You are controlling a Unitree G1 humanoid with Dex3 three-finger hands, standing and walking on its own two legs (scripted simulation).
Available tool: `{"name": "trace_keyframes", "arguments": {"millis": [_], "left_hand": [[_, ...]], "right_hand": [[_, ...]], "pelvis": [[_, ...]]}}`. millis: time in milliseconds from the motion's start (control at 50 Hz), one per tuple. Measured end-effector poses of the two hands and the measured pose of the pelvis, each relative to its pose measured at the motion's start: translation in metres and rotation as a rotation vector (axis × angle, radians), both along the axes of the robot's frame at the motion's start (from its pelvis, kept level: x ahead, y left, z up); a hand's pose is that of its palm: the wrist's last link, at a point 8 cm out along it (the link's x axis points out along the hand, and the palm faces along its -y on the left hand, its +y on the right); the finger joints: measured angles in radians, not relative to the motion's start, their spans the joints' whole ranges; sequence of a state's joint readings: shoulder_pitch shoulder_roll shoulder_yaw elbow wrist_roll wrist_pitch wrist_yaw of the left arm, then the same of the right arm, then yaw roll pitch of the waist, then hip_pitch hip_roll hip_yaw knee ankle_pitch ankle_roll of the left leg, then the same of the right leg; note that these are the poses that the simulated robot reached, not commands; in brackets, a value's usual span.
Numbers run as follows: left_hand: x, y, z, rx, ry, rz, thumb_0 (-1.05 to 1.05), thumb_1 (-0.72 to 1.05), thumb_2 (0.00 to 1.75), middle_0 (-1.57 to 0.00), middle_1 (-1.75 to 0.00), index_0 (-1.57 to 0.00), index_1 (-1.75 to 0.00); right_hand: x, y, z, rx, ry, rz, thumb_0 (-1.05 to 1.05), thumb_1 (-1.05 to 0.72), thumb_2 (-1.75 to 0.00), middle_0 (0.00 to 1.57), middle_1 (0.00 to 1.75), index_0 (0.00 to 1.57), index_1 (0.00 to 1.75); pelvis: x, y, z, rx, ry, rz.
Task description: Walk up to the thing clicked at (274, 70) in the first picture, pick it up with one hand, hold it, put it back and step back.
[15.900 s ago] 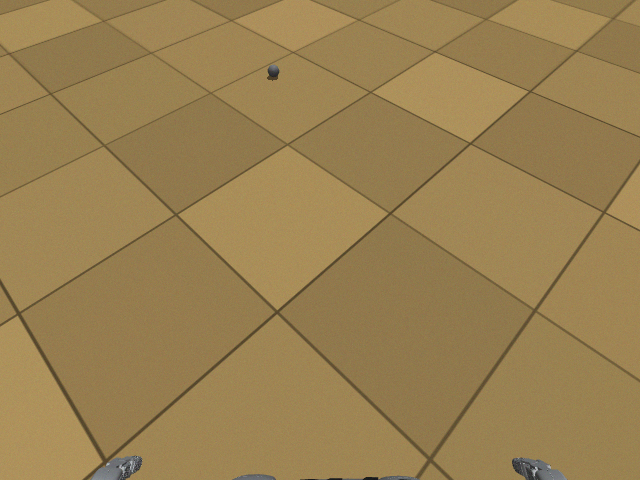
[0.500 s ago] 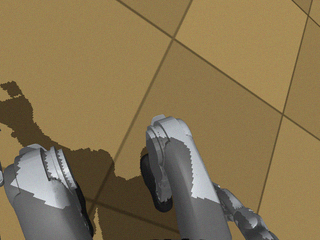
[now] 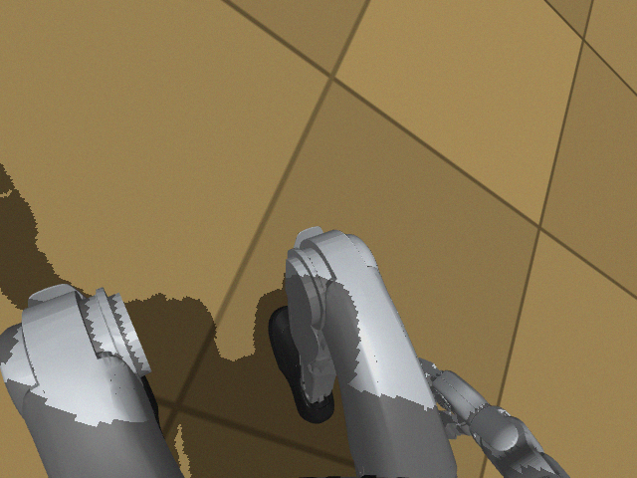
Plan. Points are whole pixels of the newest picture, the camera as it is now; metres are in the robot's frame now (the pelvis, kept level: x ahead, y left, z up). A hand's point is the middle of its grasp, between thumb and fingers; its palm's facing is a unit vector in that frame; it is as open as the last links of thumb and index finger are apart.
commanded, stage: rest palm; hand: left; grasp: from above
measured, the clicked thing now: out of the picture +0.42 +0.35 -0.26
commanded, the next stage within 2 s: close in 0.48 s
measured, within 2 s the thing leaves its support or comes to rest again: neither
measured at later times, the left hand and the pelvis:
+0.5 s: hand out of the picture +0.39 +0.34 -0.25, palm faces -0.45 -0.19 -0.87, open 14.0 cm; pelvis +0.00 +0.00 +0.00, yaw -1 degrees
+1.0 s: hand out of the picture +0.40 +0.34 -0.25, palm faces -0.43 -0.18 -0.88, open 12.7 cm; pelvis +0.00 +0.00 +0.00, yaw -2 degrees
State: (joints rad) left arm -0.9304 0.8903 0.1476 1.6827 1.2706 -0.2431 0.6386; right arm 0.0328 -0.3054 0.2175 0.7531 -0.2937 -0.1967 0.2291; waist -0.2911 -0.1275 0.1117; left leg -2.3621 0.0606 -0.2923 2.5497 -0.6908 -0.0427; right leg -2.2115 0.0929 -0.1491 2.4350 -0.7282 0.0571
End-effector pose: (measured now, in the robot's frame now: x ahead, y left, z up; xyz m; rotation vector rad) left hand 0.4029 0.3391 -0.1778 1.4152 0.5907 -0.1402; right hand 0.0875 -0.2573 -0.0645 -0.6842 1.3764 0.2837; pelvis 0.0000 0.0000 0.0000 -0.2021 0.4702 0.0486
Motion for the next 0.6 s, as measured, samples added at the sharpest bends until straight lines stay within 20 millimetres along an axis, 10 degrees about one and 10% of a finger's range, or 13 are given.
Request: {"name": "trace_keyframes", "arguments": {"millis": [600], "left_hand": [[-0.005, 0.003, -0.017, -0.006, 0.021, 0.033, 0.00, -0.46, 0.92, -0.09, -1.02, -0.10, -1.01]], "right_hand": [[-0.008, 0.010, 0.002, 0.053, 0.035, 0.043, 0.00, -0.90, -0.90, 0.20, 0.30, 0.20, 0.30]], "pelvis": [[-0.001, 0.002, 0.001, -0.016, -0.023, -0.010]]}}
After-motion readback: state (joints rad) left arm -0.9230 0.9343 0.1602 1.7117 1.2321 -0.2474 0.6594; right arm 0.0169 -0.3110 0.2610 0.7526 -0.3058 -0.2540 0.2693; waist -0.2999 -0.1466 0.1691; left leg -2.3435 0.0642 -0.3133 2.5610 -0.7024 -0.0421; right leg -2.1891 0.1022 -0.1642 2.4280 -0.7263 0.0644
